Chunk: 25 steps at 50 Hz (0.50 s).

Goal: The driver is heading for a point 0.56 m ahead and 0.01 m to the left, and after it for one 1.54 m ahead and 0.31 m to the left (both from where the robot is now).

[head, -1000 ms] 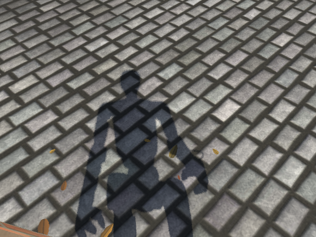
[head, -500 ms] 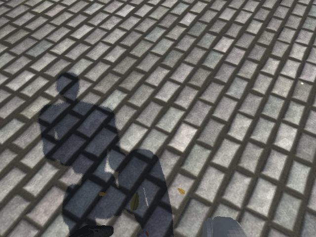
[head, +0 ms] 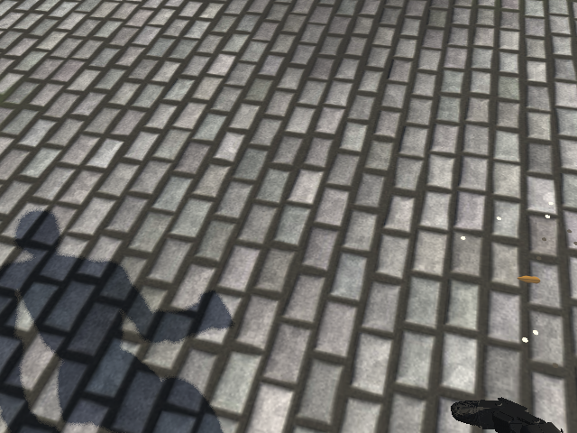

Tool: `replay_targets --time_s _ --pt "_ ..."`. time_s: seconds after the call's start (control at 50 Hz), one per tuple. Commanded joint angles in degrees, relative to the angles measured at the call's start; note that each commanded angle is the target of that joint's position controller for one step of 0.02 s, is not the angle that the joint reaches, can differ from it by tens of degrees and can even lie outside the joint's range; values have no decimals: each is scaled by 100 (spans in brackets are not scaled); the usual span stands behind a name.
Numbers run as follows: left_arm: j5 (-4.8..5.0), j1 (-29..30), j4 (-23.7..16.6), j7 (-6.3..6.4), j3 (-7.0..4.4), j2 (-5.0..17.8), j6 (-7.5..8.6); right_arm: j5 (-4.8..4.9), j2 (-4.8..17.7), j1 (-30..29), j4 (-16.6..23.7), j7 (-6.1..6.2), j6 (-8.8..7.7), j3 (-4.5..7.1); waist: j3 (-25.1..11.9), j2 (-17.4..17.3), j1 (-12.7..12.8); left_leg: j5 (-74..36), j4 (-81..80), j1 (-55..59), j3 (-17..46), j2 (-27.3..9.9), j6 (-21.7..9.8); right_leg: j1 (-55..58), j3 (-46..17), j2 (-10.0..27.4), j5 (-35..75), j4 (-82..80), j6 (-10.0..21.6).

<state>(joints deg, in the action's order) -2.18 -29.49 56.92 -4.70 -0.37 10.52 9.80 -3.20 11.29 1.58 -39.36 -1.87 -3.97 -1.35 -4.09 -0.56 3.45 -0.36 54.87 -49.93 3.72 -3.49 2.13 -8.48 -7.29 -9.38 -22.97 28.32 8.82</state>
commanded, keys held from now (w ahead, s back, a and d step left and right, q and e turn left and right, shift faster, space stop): w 0.56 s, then w+q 0.44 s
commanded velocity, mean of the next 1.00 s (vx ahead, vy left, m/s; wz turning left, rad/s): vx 0.50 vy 0.00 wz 0.01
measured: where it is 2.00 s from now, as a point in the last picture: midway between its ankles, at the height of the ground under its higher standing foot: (272, 229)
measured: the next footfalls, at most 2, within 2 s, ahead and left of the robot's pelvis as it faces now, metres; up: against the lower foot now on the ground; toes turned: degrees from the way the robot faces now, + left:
left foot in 0.12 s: +0.28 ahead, +0.13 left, +0.00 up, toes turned -3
right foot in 0.62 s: +0.52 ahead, -0.15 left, +0.00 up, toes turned -8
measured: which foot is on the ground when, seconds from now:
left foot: up 0.00-0.10, down 0.12-0.62, up 0.64-1.00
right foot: down 0.00-0.16, up 0.18-0.60, down 0.62-1.00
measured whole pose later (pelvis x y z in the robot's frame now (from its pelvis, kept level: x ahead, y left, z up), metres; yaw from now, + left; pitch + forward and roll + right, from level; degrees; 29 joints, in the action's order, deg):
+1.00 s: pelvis +0.55 -0.04 +0.01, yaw +4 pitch +2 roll -2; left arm -0.5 -19.2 49.4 0.9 -4.7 14.4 5.3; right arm 1.0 15.1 6.8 -45.7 -1.3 -2.1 3.9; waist -0.7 -2.6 3.1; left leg -1.3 46.8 -42.3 2.3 -6.6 -0.9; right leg -1.4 12.2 -0.3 -15.0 14.2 0.1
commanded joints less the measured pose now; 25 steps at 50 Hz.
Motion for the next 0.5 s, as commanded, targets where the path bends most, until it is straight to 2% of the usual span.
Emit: replay_targets --time_s 0.02,0.04,0.06,0.08,0.1,0.12,0.14,0.16,0.18,0.2,0.22,0.24,0.26,0.28,0.3,0.32,0.36,0.38,0.42,0.46,0.5 --pt "139 -547 -114 -121 -300 955 -65 -46 398 -1308 635 -94 79 127 665 572 -12 -142 -1816 488 -443 256 36 418 -1377 1464 3875 -709 228" --pt "90 -734 -55 -117 -354 1017 -108 -2 441 -1527 634 -127 64 125 714 503 79 -165 -2162 580 -490 304 -46 660 -1443 1592 4134 -685 194" --pt "45 -708 -56 -96 -396 1070 -141 41 515 -1632 599 -121 37 143 695 459 61 -170 -2379 814 -547 350 -172 766 -1486 1721 4654 -658 132" --pt "3 -563 -86 -71 -437 1135 -154 96 612 -1549 534 -90 9 182 587 455 -60 -136 -2497 1256 -592 410 -317 798 -1467 1793 5434 -536 27" --pt "-51 -434 -106 -37 -470 1185 -156 180 748 -1182 381 -43 -43 242 353 427 -247 -288 -2584 1940 -606 481 -483 821 -1340 1742 6286 -251 -154" --pt "-113 -237 -191 -34 -468 1166 -159 292 917 -158 37 20 -130 327 -225 381 -611 -719 -2349 3367 -583 431 -768 537 -1060 1507 6976 364 -457" --pt "-226 -206 -349 -20 -337 789 -113 295 1066 1423 -444 65 -231 371 -1401 -152 -981 -1558 -1547 6035 -60 -148 -1443 -697 -1035 1149 6266 1620 -740" --pt "-294 -909 -351 32 -145 231 -45 265 1202 2721 -730 24 -275 474 -2645 -1649 -1162 -1824 -1806 8966 2185 -1486 -2993 -3028 -760 169 2341 3973 -1321" --pt "-113 -148 -517 -64 -224 555 -116 -22 938 3370 -1076 57 -201 427 -2103 -1109 -1557 -255 -3080 8869 3535 -1963 -2800 -4341 -376 -84 -966 5245 -1302" --pt "650 747 -898 271 -259 850 -198 415 1190 2180 -865 301 -194 621 -952 -475 -1302 270 -3393 6975 3218 -2048 -2207 -4058 -574 510 -433 5787 -936" --pt "582 1297 -1159 393 -245 900 -256 481 946 1344 -658 365 -248 509 -254 49 -933 548 -3793 5666 2470 -1786 -1899 -3954 -265 833 164 5603 -762" --pt "490 1496 -1263 461 -253 822 -329 398 693 1012 -678 325 -325 405 226 126 -651 512 -4231 4747 1991 -1573 -1832 -3802 -87 960 367 5576 -662" --pt "434 1251 -1304 495 -266 746 -390 331 530 895 -736 259 -364 340 252 -63 -339 649 -4468 4344 1587 -1327 -1732 -3567 -25 1177 494 5467 -596" --pt "416 1079 -1282 503 -261 651 -446 315 388 827 -810 159 -369 306 333 -155 -173 521 -4573 3971 1156 -1065 -1642 -3388 44 1308 501 5305 -522" --pt "431 961 -1311 500 -233 513 -499 323 422 745 -872 97 -352 319 409 -307 -1 670 -4705 3734 890 -928 -1611 -3452 117 1466 607 5021 -518" --pt "407 1094 -1373 511 -222 521 -532 331 499 744 -919 62 -360 336 501 -225 12 459 -4801 3445 635 -834 -1593 -3459 191 1594 821 4703 -558" --pt "260 1508 -1595 511 -209 581 -511 296 805 930 -1002 75 -382 397 461 -77 -41 -302 -4834 3178 222 -670 -1609 -3315 389 1714 1598 3772 -702" --pt "226 1709 -1660 499 -180 536 -493 314 922 1025 -1045 103 -371 426 409 -86 -103 -523 -4788 3120 -12 -545 -1546 -3114 490 1719 2040 3157 -732" --pt "252 2269 -1812 474 -128 437 -465 381 1052 1327 -1097 159 -347 462 346 -143 -355 -667 -4757 3147 -240 -422 -1412 -2597 632 1593 2662 1872 -761" --pt "323 2772 -1950 432 -122 476 -469 467 1216 1707 -1201 182 -302 506 348 -171 -590 -360 -4718 3685 -135 -595 -1382 -2533 675 1472 2840 1138 -821" --pt "354 3150 -2099 373 -147 582 -471 497 1237 1951 -1277 181 -216 530 473 -182 -755 -191 -4536 4360 28 -847 -1354 -2802 627 1453 2707 673 -787"
Keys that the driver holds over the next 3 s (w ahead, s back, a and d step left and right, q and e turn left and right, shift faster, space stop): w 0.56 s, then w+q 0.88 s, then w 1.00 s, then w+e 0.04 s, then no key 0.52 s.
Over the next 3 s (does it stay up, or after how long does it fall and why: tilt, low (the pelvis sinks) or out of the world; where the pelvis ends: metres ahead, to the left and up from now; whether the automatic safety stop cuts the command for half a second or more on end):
stays up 1.45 0.32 0.00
